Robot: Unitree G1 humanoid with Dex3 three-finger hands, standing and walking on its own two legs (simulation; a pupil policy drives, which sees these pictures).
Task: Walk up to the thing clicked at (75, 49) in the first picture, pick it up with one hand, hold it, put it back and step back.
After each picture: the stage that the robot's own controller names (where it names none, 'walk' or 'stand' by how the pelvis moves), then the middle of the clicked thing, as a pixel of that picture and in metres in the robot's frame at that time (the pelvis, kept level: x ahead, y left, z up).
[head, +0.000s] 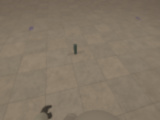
stand; (75, 49) +1.36 +0.35 -0.65
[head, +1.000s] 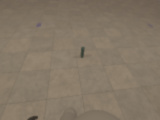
walk; (82, 52) +1.26 +0.16 -0.63
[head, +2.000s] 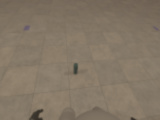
walk; (75, 69) +0.77 +0.18 -0.64
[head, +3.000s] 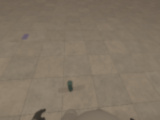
walk; (70, 86) +0.50 +0.23 -0.64
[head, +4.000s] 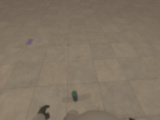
stand; (74, 96) +0.37 +0.18 -0.64
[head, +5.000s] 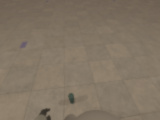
stand; (71, 98) +0.35 +0.20 -0.66
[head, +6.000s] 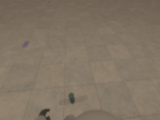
stand; (71, 98) +0.36 +0.20 -0.66
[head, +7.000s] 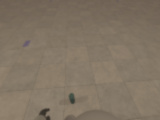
stand; (72, 98) +0.35 +0.20 -0.66
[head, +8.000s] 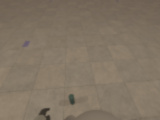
stand; (71, 99) +0.34 +0.20 -0.66
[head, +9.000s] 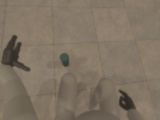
go down; (65, 61) +0.43 +0.21 -0.32
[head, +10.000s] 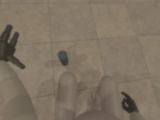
go down; (63, 59) +0.43 +0.22 -0.26
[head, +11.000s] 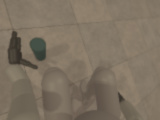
close in; (39, 51) +0.42 +0.26 -0.16
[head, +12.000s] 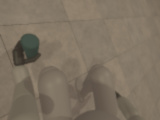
close; (31, 50) +0.42 +0.27 -0.16
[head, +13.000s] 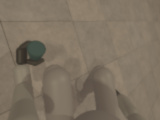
lift; (35, 54) +0.38 +0.27 -0.16
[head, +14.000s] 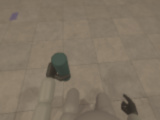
lift; (63, 69) +0.33 +0.18 +0.04
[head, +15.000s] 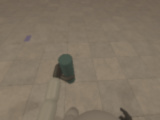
hold; (68, 71) +0.32 +0.16 +0.08
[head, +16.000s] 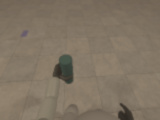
hold; (67, 71) +0.33 +0.16 +0.04
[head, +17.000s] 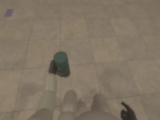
crouch; (63, 66) +0.37 +0.18 -0.01
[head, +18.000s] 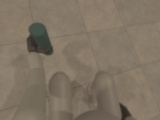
lower; (44, 43) +0.48 +0.26 -0.05
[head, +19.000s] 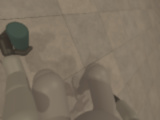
lower; (20, 43) +0.45 +0.28 -0.17
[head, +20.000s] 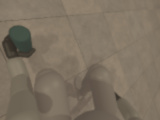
lower; (24, 45) +0.44 +0.29 -0.16
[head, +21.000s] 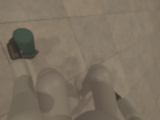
lower; (27, 47) +0.43 +0.28 -0.16
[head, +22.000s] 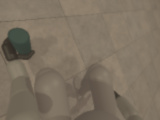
lower; (23, 47) +0.43 +0.29 -0.16
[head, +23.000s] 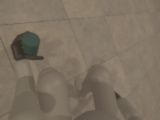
open; (31, 49) +0.43 +0.27 -0.17
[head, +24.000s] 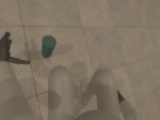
stand; (47, 49) +0.43 +0.26 -0.19
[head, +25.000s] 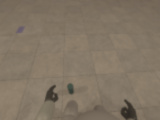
stand; (70, 89) +0.39 +0.18 -0.55
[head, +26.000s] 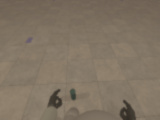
stand; (73, 94) +0.40 +0.18 -0.60
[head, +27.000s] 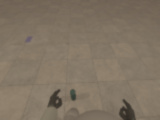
stand; (73, 95) +0.39 +0.18 -0.60
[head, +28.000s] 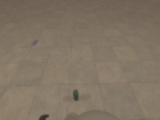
stand; (75, 95) +0.42 +0.17 -0.65
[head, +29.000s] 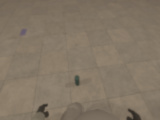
walk; (77, 80) +0.49 +0.16 -0.63
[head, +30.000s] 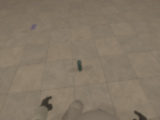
walk; (79, 66) +0.74 +0.21 -0.64
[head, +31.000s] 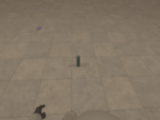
stand; (78, 61) +1.00 +0.22 -0.64
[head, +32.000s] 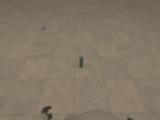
stand; (81, 62) +0.98 +0.19 -0.66
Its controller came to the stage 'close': yes
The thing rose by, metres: 0.69
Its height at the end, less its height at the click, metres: +0.00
